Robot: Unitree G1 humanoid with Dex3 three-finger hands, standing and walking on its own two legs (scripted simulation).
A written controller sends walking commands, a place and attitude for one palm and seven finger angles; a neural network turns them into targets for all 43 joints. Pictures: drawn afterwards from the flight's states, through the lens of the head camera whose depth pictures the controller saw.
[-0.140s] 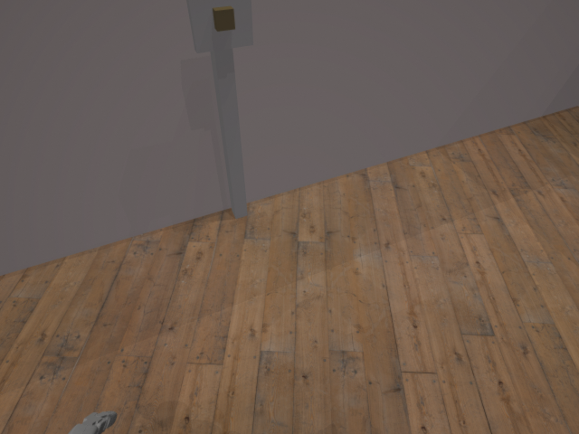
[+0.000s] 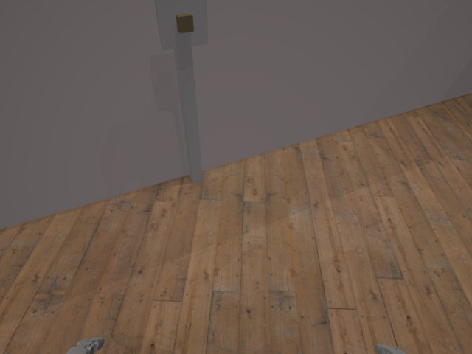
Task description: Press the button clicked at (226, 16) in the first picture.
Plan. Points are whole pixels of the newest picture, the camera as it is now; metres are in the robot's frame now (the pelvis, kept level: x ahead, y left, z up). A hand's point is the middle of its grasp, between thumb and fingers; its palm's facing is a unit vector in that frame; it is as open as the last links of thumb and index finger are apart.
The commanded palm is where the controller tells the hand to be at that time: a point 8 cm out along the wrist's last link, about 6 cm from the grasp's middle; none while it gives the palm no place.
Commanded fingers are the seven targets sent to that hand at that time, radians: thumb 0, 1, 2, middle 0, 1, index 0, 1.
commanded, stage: stand and wait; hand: left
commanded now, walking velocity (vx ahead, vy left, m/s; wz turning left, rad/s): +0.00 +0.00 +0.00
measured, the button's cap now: (184, 23) +1.14 +0.25 +0.12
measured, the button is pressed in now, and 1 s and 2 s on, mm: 0 0 0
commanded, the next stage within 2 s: look at it before walking up in 0.72 s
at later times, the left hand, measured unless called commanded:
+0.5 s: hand out of the picture +0.04 +0.24 -0.15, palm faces -0.03 -0.94 -0.34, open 7.4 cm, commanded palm none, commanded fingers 0.00 0.90 0.90 -0.20 -0.30 -0.20 -0.30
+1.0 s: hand out of the picture +0.06 +0.23 -0.15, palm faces -0.04 -0.94 -0.33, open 7.4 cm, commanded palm none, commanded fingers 0.00 0.90 0.90 -0.20 -0.30 -0.20 -0.30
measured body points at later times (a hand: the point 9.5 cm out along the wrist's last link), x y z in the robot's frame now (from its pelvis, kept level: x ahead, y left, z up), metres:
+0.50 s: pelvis -0.02 -0.01 +0.01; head -0.02 -0.01 +0.46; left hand +0.04 +0.28 -0.13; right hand +0.05 -0.31 -0.12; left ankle -0.02 +0.10 -0.74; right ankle -0.01 -0.14 -0.74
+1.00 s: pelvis -0.02 -0.02 +0.01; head -0.02 -0.02 +0.46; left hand +0.06 +0.27 -0.13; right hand +0.05 -0.32 -0.13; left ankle -0.02 +0.10 -0.74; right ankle -0.01 -0.14 -0.74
